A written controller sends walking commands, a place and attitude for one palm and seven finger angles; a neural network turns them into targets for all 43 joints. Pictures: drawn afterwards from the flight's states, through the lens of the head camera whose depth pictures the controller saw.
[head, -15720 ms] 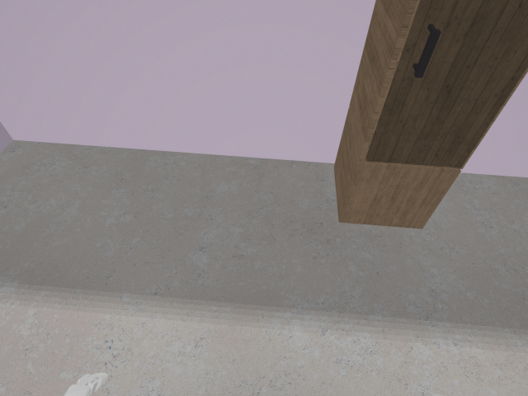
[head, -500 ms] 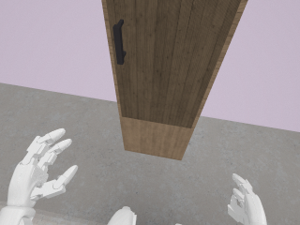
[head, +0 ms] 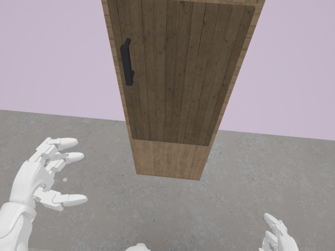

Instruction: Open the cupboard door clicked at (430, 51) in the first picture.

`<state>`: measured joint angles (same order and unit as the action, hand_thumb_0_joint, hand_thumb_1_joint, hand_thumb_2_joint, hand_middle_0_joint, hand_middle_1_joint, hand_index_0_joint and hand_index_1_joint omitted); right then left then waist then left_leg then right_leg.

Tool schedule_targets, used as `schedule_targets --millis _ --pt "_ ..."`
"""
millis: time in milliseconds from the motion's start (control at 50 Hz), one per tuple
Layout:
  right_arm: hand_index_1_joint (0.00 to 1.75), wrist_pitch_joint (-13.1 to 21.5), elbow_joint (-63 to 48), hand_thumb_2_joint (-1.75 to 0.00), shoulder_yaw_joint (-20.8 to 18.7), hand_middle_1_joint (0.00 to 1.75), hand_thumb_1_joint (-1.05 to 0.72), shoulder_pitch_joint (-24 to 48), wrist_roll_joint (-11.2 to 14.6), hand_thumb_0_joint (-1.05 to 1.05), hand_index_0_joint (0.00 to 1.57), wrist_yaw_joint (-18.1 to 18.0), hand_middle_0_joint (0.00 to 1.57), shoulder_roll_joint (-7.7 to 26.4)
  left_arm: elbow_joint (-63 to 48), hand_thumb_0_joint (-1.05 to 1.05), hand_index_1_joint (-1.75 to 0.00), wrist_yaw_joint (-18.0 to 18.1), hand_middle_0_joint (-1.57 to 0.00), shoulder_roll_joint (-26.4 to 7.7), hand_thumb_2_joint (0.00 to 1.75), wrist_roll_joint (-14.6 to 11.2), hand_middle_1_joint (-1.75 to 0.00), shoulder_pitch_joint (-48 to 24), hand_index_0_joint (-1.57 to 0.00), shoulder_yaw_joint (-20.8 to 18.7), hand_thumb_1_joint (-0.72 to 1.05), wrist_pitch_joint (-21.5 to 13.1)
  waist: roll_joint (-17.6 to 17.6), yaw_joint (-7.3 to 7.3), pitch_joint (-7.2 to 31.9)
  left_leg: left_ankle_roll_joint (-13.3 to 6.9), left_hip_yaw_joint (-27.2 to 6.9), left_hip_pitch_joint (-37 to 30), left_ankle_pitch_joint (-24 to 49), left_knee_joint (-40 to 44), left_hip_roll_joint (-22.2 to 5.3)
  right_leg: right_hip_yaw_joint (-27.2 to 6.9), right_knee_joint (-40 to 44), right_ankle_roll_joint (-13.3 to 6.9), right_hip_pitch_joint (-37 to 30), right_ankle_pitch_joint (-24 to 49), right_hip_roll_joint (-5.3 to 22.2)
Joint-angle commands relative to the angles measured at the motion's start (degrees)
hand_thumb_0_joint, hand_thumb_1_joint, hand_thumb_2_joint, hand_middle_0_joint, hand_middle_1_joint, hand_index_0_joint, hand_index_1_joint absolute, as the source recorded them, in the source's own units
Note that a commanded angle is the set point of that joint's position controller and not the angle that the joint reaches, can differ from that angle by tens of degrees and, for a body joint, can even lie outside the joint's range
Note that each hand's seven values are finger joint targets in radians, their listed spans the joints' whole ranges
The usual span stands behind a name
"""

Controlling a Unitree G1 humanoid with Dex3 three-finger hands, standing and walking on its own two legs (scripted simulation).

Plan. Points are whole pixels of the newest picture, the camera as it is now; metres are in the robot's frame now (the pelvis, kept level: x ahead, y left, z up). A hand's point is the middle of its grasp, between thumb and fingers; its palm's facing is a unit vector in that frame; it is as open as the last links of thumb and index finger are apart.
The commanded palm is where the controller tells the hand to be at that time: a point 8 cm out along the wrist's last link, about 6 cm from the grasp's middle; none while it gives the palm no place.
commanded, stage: raise the hand with hooked fingers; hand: left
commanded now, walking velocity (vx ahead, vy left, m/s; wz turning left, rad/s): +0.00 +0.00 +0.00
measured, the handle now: (128, 62) +0.59 +0.15 +0.13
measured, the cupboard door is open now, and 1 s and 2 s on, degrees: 0 0 0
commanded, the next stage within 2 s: move the hooked fingers beside the handle in 1.02 s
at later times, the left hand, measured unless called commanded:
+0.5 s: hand (22, 140) +0.28 +0.30 +0.15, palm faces +0.03 -1.00 -0.06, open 14.0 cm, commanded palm +0.25 +0.34 +0.15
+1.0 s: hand (40, 141) +0.29 +0.26 +0.15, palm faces +0.01 -1.00 -0.04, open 14.0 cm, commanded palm +0.26 +0.31 +0.15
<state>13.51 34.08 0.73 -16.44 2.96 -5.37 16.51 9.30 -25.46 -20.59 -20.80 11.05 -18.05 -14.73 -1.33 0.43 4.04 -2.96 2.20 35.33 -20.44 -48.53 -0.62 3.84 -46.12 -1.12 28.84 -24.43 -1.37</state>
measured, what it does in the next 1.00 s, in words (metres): stands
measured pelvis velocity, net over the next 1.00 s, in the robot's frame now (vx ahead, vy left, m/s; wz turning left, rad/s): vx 0.00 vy -0.01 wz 0.01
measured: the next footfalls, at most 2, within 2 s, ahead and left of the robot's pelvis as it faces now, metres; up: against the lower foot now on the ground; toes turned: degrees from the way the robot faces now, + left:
none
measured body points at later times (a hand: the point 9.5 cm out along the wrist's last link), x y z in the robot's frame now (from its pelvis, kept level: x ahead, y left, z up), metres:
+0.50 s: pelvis +0.00 +0.02 +0.02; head +0.01 +0.03 +0.47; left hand +0.28 +0.35 +0.16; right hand +0.18 -0.21 -0.05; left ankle +0.04 +0.08 -0.70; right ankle -0.01 -0.11 -0.70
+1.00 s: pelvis +0.00 -0.01 +0.02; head +0.00 -0.02 +0.47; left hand +0.28 +0.32 +0.15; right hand +0.17 -0.26 -0.05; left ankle +0.04 +0.08 -0.70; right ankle -0.01 -0.11 -0.70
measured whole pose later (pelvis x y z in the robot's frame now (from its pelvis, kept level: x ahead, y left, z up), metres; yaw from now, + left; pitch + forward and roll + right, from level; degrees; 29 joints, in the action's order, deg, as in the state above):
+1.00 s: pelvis +0.00 -0.01 +0.02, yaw +1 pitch +2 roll -1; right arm 11.6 33.9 3.2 -15.7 3.8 -6.1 16.2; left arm 20.5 -29.8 -26.5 -20.7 -5.6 -24.7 -4.3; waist -2.2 -0.6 2.3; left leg -2.0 1.5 22.9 -15.1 -36.3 -0.3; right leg 4.2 -34.1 -1.9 16.5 -19.3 -1.7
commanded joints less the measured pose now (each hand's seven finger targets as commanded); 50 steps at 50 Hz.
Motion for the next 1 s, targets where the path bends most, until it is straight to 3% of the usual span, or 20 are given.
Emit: schedule_targets --millis 0,40,60,180,240,280,320,360,380,440,500,520,600,640,760,820,900,920,980 --pt "0.30 4.04 -9.28 -0.90 -1.85 0.30 -0.90 4.20 0.13 0.00 0.20 -0.28 0.20 6.51 -16.20 0.00 -1.12 2.67 -0.29 -14.28 0.35 -2.51 -1.12 -11.38 -0.29 -9.63 -0.38 -4.82 -6.65 -1.48 12.36 1.39 -6.31 -18.14 11.08 10.58 -0.64 -0.11 8.01 -0.65 -0.53 10.60 -1.15" --pt "0.30 3.65 -8.81 -0.90 -1.73 0.30 -0.90 4.45 0.42 0.00 0.20 -0.23 0.20 6.72 -13.13 0.00 -1.15 2.82 -0.29 -12.97 0.33 -2.14 -1.15 -12.47 -0.29 -8.36 -0.43 -3.31 -7.13 -0.89 9.25 1.75 -6.88 -18.15 9.56 11.89 -0.93 0.38 8.72 -0.58 0.33 9.80 -1.23" --pt "0.30 3.30 -9.17 -0.90 -1.57 0.30 -0.90 4.16 0.26 0.00 0.20 -0.17 0.20 7.07 -10.51 0.00 -1.17 2.14 -0.30 -13.11 0.32 -2.02 -1.17 -13.37 -0.30 -8.16 -0.45 -1.62 -5.52 -0.93 7.61 1.71 -7.31 -17.25 9.11 12.45 -0.82 0.58 9.07 -0.71 0.09 10.01 -1.55" --pt "0.30 2.08 -10.49 -0.90 -1.31 0.30 -0.90 4.75 1.06 0.00 0.20 -0.49 0.20 7.50 -7.63 0.00 -1.20 -1.38 -0.30 -14.19 0.30 -0.47 -1.20 -18.95 -0.30 -5.88 -0.50 6.34 -5.35 -0.92 8.36 1.93 -7.70 -20.09 10.34 14.65 -0.87 0.59 11.40 -0.63 -1.76 11.51 -1.12" --pt "0.30 1.80 -10.58 -0.90 -1.05 0.30 -0.90 5.08 0.74 0.00 0.20 -0.81 0.20 7.42 -8.79 0.00 -1.20 -1.32 -0.30 -17.02 0.30 -0.92 -1.20 -23.14 -0.30 -8.94 -0.50 6.38 -2.29 -0.86 9.92 1.89 -8.49 -22.27 11.03 15.41 -1.08 0.76 12.24 -0.68 -2.74 11.79 -1.38" --pt "0.30 1.70 -10.58 -0.90 -0.73 0.30 -0.90 5.33 0.52 0.00 0.20 -0.81 0.20 7.42 -11.53 0.00 -1.20 -1.10 -0.30 -19.59 0.30 -1.12 -1.20 -27.19 -0.30 -10.91 -0.50 5.12 -4.39 -1.19 11.59 2.38 -8.64 -24.69 13.21 15.87 -0.99 0.58 12.58 -1.08 -3.86 12.70 -1.68" --pt "0.30 1.80 -10.06 -0.90 -0.43 0.30 -0.90 5.30 0.34 0.00 0.20 -0.85 0.20 7.22 -11.55 0.00 -1.20 -0.74 -0.30 -19.84 0.30 -0.90 -1.20 -29.16 -0.30 -11.18 -0.50 4.12 -6.83 -1.11 11.79 3.09 -9.55 -26.88 13.30 16.88 -1.38 0.73 12.89 -1.15 -3.57 11.99 -1.58" --pt "0.30 1.60 -9.51 -0.90 -0.30 0.30 -0.90 5.11 0.32 0.00 0.20 -0.93 0.20 7.37 -9.34 0.00 -1.20 -0.96 -0.30 -20.06 0.30 -0.83 -1.20 -29.92 -0.30 -11.26 -0.50 4.46 -6.39 -1.17 10.73 3.03 -9.45 -26.82 12.49 17.41 -1.23 0.60 13.94 -1.27 -4.30 12.03 -1.80" --pt "0.30 1.49 -9.38 -0.90 -0.23 0.30 -0.90 5.32 0.55 0.00 0.20 -1.07 0.20 7.34 -7.67 0.00 -1.20 -1.37 -0.30 -19.94 0.30 -0.53 -1.20 -30.42 -0.30 -10.78 -0.50 5.10 -7.58 -0.90 9.70 2.97 -9.45 -26.62 11.08 17.94 -1.28 0.51 14.32 -1.19 -3.86 11.34 -1.52" --pt "0.30 1.18 -9.00 -0.90 -0.16 0.30 -0.90 5.54 0.94 0.00 0.20 -1.46 0.20 7.56 -2.53 0.00 -1.20 -3.00 -0.30 -20.15 0.30 -0.25 -1.20 -31.55 -0.30 -10.09 -0.50 7.77 -6.82 -0.78 7.49 2.60 -9.60 -25.25 7.83 19.34 -1.07 0.40 15.61 -1.15 -4.19 10.48 -1.09" --pt "0.30 0.90 -9.44 -0.90 -0.13 0.30 -0.90 5.52 1.24 0.00 0.20 -1.63 0.20 7.94 -0.53 0.00 -1.20 -4.46 -0.30 -22.04 0.30 -0.08 -1.20 -33.76 -0.30 -10.56 -0.50 10.10 -5.34 -1.04 8.52 2.27 -9.26 -25.13 7.82 19.83 -0.69 0.40 16.53 -1.15 -5.63 10.73 -1.03" --pt "0.30 0.87 -9.66 -0.90 -0.14 0.30 -0.90 5.44 1.27 0.00 0.20 -1.62 0.20 7.79 1.39 0.00 -1.20 -4.83 -0.30 -20.85 0.30 -0.04 -1.20 -32.32 -0.30 -9.76 -0.50 10.75 -3.91 -0.99 7.44 2.12 -9.33 -24.78 7.67 19.89 -0.72 0.45 16.71 -1.13 -5.26 10.67 -1.10" --pt "0.30 1.03 -10.24 -0.90 -0.46 0.30 -0.90 5.35 1.19 0.00 0.20 -0.92 0.20 7.97 0.78 0.00 -1.20 -5.58 -0.30 -20.77 0.30 -0.97 -1.20 -30.64 -0.30 -10.32 -0.50 10.10 -2.03 -1.34 8.85 1.60 -8.25 -24.90 9.53 19.00 -0.25 0.13 17.10 -1.13 -6.04 11.92 -1.27" --pt "0.30 1.33 -10.28 -0.90 -0.71 0.30 -0.90 5.41 0.89 0.00 0.20 -0.68 0.20 7.94 -2.06 0.00 -1.20 -5.07 -0.30 -21.90 0.30 -1.12 -1.20 -31.38 -0.30 -11.74 -0.50 8.63 -3.63 -1.59 10.93 1.58 -7.74 -26.23 11.97 18.48 -0.16 -0.01 16.88 -1.12 -6.73 13.32 -1.21" --pt "0.30 1.50 -9.36 -0.90 -0.80 0.30 -0.90 4.99 0.60 0.00 0.20 -0.52 0.20 7.71 -4.37 0.00 -1.20 -3.11 -0.30 -23.94 0.30 -0.84 -1.20 -32.79 -0.30 -13.90 -0.50 5.73 -5.36 -1.58 9.90 1.22 -6.35 -25.57 12.07 18.12 0.19 -0.81 17.52 -1.19 -8.01 13.56 -1.34" --pt "0.30 1.63 -9.17 -0.90 -0.73 0.30 -0.90 5.04 0.77 0.00 0.20 -0.77 0.20 7.30 -3.53 0.00 -1.20 -2.99 -0.30 -22.47 0.30 -0.56 -1.20 -32.02 -0.30 -12.87 -0.50 5.76 -7.07 -1.11 9.59 0.96 -5.72 -25.59 11.40 18.02 0.33 -1.15 17.92 -0.93 -7.85 13.46 -0.92" --pt "0.30 1.35 -8.86 -0.90 -0.82 0.30 -0.90 5.28 1.19 0.00 0.20 -1.12 0.20 7.48 0.32 0.00 -1.20 -4.27 -0.30 -20.84 0.30 -1.36 -1.20 -30.81 -0.30 -11.49 -0.50 7.15 -2.47 -0.73 7.32 0.47 -4.63 -23.09 11.34 16.93 0.62 -2.10 18.35 -0.26 -7.89 15.07 -0.60" --pt "0.30 1.38 -8.82 -0.90 -0.90 0.30 -0.90 5.35 1.24 0.00 0.20 -1.17 0.20 7.57 -0.20 0.00 -1.20 -4.51 -0.30 -21.10 0.30 -1.26 -1.20 -31.50 -0.30 -11.41 -0.50 7.11 -3.82 -0.79 7.90 0.49 -4.49 -23.43 11.73 16.72 0.68 -2.19 18.20 -0.20 -7.88 15.48 -0.48" --pt "0.30 1.38 -8.93 -0.90 -0.84 0.30 -0.90 5.46 1.23 0.00 0.20 -1.20 0.20 7.51 0.06 0.00 -1.20 -4.74 -0.30 -21.50 0.30 -1.48 -1.20 -31.97 -0.30 -11.47 -0.50 7.11 -2.89 -0.82 8.84 0.36 -4.23 -23.17 12.47 15.99 0.86 -2.85 18.01 0.03 -8.47 16.59 -0.33"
